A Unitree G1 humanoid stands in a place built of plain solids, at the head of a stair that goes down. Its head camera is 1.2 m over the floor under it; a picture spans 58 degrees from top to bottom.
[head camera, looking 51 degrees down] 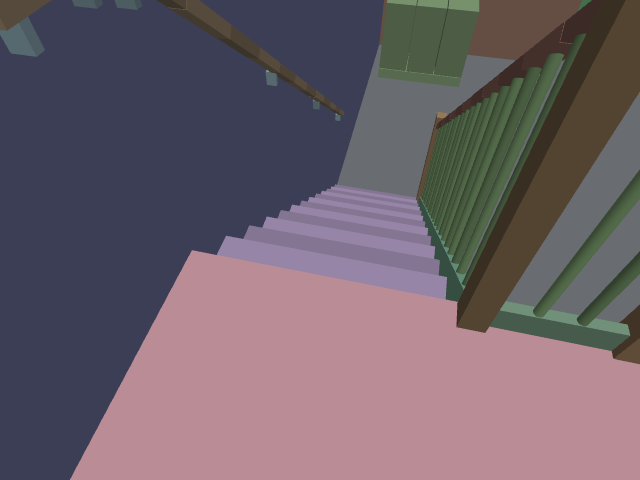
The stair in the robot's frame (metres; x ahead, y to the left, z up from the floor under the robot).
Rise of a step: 0.18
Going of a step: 0.22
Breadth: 0.90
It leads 13 degrees to the right of straight ahead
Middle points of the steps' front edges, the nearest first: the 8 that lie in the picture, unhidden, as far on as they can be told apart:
0.82 0.01 0.00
1.04 -0.05 -0.18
1.25 -0.10 -0.36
1.47 -0.15 -0.54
1.68 -0.20 -0.72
1.90 -0.25 -0.89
2.11 -0.30 -1.07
2.33 -0.35 -1.25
